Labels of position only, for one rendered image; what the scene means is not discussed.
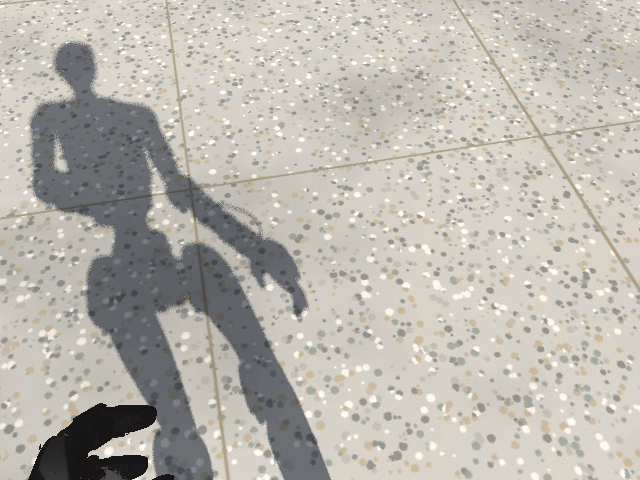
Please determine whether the robot left hand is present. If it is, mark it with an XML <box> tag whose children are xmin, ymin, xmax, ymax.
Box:
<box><xmin>28</xmin><ymin>403</ymin><xmax>175</xmax><ymax>480</ymax></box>

